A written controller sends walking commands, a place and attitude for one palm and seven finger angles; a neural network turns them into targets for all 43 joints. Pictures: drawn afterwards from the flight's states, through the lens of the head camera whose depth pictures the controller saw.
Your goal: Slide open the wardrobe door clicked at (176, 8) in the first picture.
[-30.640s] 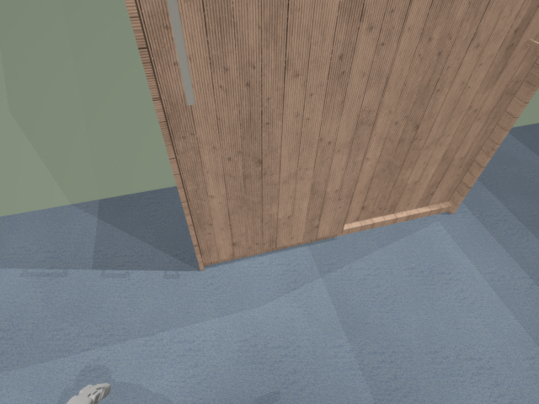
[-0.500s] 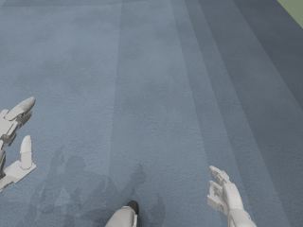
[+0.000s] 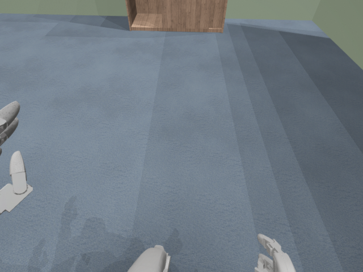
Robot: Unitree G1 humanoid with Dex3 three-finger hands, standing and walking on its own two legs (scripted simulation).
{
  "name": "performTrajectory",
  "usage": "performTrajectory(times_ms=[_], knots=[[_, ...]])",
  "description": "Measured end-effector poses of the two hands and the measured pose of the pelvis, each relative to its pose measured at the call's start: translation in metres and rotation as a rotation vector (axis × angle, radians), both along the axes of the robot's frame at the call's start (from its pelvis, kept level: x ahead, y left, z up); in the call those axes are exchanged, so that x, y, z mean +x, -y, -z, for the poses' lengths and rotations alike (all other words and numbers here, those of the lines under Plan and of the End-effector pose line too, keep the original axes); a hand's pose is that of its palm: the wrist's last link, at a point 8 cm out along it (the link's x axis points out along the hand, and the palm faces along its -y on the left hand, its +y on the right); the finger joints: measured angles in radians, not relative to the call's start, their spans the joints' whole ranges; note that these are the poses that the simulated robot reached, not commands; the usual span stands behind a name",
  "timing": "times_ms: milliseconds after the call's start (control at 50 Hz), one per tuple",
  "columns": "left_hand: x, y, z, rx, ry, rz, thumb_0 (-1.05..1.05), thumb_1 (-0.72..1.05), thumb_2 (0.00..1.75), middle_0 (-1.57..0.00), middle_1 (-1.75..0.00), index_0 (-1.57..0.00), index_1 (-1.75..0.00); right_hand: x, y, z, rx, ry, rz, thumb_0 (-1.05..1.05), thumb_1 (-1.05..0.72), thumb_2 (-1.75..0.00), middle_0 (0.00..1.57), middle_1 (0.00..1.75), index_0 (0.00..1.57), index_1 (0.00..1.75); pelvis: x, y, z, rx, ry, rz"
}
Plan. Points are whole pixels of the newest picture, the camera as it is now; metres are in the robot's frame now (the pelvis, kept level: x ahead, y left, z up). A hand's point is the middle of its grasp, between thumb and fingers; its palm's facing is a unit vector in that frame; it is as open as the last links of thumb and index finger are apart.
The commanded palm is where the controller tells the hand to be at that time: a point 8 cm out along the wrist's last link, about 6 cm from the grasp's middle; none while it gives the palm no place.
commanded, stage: stop stepping back and stand still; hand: left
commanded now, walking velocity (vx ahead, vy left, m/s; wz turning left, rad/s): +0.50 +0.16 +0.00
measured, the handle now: out of the picture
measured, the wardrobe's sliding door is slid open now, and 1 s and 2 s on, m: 0.43 0.43 0.43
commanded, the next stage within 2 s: let the arm hang, fingers relaxed in 1.90 s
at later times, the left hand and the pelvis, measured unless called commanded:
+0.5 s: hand out of the picture +0.07 +0.27 +0.21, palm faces +0.54 -0.70 -0.47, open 7.4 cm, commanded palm +0.03 +0.29 +0.19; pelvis -0.09 +0.00 +0.01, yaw +3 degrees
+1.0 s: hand out of the picture +0.13 +0.29 +0.18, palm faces +0.46 -0.76 -0.46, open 7.4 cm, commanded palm +0.07 +0.30 +0.19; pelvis -0.06 +0.02 +0.00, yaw +1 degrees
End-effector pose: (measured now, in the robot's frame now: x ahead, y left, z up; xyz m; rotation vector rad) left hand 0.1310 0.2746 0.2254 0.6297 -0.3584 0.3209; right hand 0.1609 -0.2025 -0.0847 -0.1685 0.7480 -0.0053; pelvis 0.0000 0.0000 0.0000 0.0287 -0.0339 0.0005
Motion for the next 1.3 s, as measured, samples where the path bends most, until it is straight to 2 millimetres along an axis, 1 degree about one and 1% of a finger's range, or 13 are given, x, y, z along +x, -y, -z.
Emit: performTrajectory(times_ms=[120,260,380,460,520,640,700,800,900,1020,1120,1200,1300], knots=[[-0.034,-0.029,0.013,-0.168,-0.001,-0.202,0.00,0.89,0.90,-0.21,-0.31,-0.21,-0.30,-0.055,0.020,-0.007,-0.027,-0.053,0.055,0.01,-0.90,-0.90,0.20,0.30,0.20,0.30,-0.026,0.002,-0.022,0.048,-0.028,-0.023],[-0.050,-0.006,0.052,-0.288,-0.020,-0.083,0.01,0.89,0.90,-0.20,-0.31,-0.20,-0.30,-0.081,0.037,-0.021,-0.144,0.033,0.079,0.01,-0.90,-0.90,0.20,0.30,0.20,0.30,-0.067,-0.008,-0.009,-0.007,-0.018,-0.060],[-0.084,-0.014,0.020,-0.071,0.045,-0.032,0.01,0.89,0.90,-0.22,-0.31,-0.21,-0.30,-0.098,0.025,-0.036,-0.116,0.113,0.101,0.01,-0.91,-0.90,0.20,0.30,0.20,0.30,-0.089,-0.004,-0.009,-0.018,0.007,-0.065],[-0.101,-0.027,-0.005,0.001,0.091,-0.106,0.01,0.89,0.90,-0.21,-0.31,-0.21,-0.30,-0.104,0.012,-0.025,-0.057,0.080,0.069,0.01,-0.90,-0.90,0.20,0.30,0.20,0.30,-0.093,-0.004,-0.013,-0.050,-0.008,-0.063],[-0.104,-0.030,0.001,-0.020,0.054,-0.163,0.01,0.89,0.90,-0.21,-0.31,-0.21,-0.30,-0.107,0.005,-0.012,-0.011,0.052,0.053,0.01,-0.90,-0.90,0.20,0.30,0.20,0.30,-0.094,-0.002,-0.012,-0.049,-0.013,-0.049],[-0.086,-0.009,0.053,-0.136,-0.064,-0.193,0.01,0.89,0.90,-0.20,-0.31,-0.20,-0.30,-0.106,0.011,0.020,0.006,-0.014,0.006,0.01,-0.90,-0.90,0.20,0.30,0.20,0.30,-0.096,0.015,0.007,-0.038,-0.004,-0.052],[-0.074,0.011,0.063,-0.220,-0.075,-0.120,0.01,0.89,0.90,-0.21,-0.31,-0.20,-0.30,-0.106,0.023,0.017,-0.035,-0.057,-0.007,0.01,-0.90,-0.90,0.20,0.30,0.20,0.30,-0.097,0.016,0.004,-0.034,0.011,-0.052],[-0.063,0.020,0.034,-0.125,-0.035,0.021,0.01,0.89,0.90,-0.22,-0.31,-0.21,-0.30,-0.100,0.042,-0.011,-0.111,-0.032,0.065,0.01,-0.90,-0.90,0.20,0.30,0.20,0.30,-0.090,0.011,-0.005,-0.026,-0.001,-0.027],[-0.056,-0.012,0.009,0.005,0.066,0.036,0.01,0.88,0.90,-0.22,-0.31,-0.21,-0.30,-0.086,0.047,-0.029,-0.182,0.039,0.119,0.01,-0.91,-0.90,0.20,0.30,0.20,0.30,-0.075,-0.007,-0.001,-0.053,-0.014,-0.021],[-0.040,-0.051,0.032,-0.077,0.007,-0.080,0.01,0.89,0.90,-0.21,-0.31,-0.21,-0.30,-0.069,0.018,-0.029,-0.138,0.056,0.103,0.01,-0.91,-0.90,0.20,0.30,0.20,0.30,-0.061,-0.022,-0.005,-0.037,-0.030,-0.027],[-0.031,-0.042,0.052,-0.173,-0.076,-0.076,0.01,0.89,0.90,-0.21,-0.31,-0.20,-0.30,-0.053,-0.017,-0.019,-0.070,0.040,0.019,0.01,-0.91,-0.90,0.20,0.30,0.20,0.30,-0.056,-0.030,-0.006,-0.056,-0.041,-0.033],[-0.032,-0.035,0.044,-0.164,-0.069,-0.010,0.01,0.89,0.90,-0.21,-0.31,-0.21,-0.30,-0.043,-0.041,-0.019,-0.038,0.041,-0.023,0.01,-0.90,-0.90,0.20,0.30,0.20,0.30,-0.057,-0.035,-0.006,-0.060,-0.041,-0.028],[-0.040,-0.050,0.026,-0.089,-0.034,-0.012,0.01,0.89,0.90,-0.22,-0.31,-0.21,-0.30,-0.037,-0.056,-0.026,-0.027,0.072,-0.031,0.01,-0.90,-0.90,0.20,0.30,0.20,0.30,-0.060,-0.041,-0.008,-0.055,-0.038,-0.018]])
